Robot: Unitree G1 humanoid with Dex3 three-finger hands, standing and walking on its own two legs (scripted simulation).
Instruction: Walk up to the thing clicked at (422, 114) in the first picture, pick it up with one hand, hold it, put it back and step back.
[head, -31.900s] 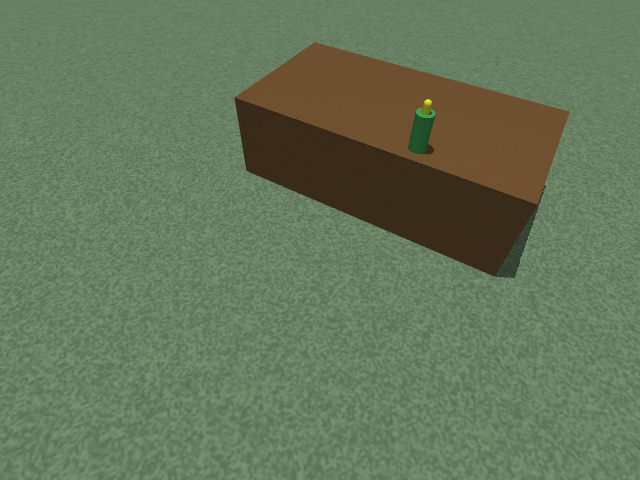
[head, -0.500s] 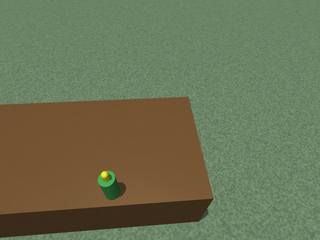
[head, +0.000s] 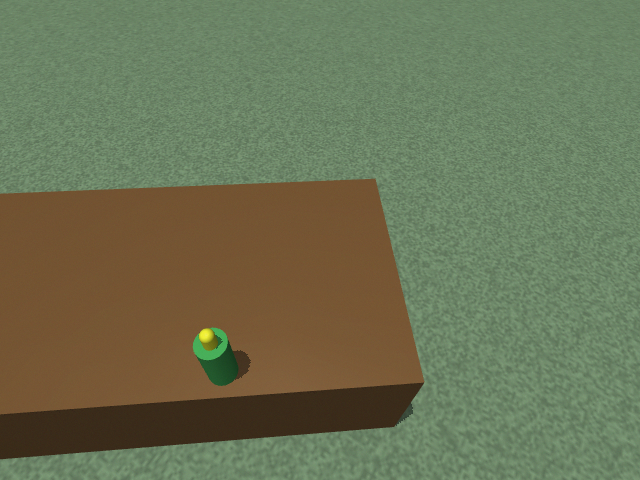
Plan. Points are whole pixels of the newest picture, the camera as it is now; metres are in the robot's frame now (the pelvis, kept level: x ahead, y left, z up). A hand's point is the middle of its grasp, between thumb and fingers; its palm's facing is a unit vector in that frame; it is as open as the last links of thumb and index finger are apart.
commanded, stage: step back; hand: left
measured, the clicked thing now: (215, 353) +0.39 +0.21 -0.29
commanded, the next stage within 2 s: none
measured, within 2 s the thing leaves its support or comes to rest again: neither
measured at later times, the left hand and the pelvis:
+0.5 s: hand out of the picture +0.00 +0.24 -0.15, palm faces +0.07 -0.91 -0.42, open 7.4 cm; pelvis -0.10 -0.03 -0.02, yaw +4 degrees
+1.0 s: hand out of the picture -0.16 +0.26 -0.17, palm faces -0.01 -0.91 -0.42, open 7.4 cm; pelvis -0.23 -0.02 -0.03, yaw -1 degrees
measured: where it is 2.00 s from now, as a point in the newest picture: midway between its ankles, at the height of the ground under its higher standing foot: outside the picture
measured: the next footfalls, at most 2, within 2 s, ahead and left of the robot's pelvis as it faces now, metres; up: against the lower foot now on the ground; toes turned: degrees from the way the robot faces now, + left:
left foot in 0.60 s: -0.11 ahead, +0.10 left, +0.00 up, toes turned +3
right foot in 0.98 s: -0.21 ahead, -0.15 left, +0.00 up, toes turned +1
